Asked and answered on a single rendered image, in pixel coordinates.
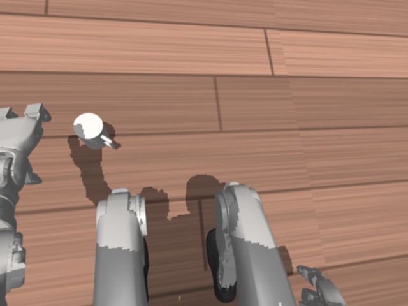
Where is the right robot hand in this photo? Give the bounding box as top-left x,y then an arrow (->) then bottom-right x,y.
297,265 -> 347,306

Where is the right robot foot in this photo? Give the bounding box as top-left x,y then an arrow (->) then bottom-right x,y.
206,228 -> 237,303

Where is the left robot arm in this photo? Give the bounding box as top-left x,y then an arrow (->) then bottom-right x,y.
0,148 -> 29,306

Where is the mug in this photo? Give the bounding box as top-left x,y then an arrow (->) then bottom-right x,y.
73,113 -> 115,149

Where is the left robot hand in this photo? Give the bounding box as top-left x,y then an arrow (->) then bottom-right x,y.
0,103 -> 52,185

